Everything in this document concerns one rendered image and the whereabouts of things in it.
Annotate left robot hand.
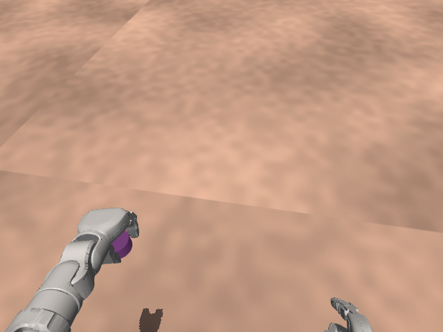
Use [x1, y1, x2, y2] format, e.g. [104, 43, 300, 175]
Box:
[78, 207, 139, 264]

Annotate tin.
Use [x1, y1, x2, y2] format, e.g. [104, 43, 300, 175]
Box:
[112, 230, 132, 259]

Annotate left robot arm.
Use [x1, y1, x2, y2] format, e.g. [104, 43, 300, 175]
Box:
[5, 230, 110, 332]

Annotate right robot hand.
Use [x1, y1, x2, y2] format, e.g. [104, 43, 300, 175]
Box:
[324, 297, 373, 332]

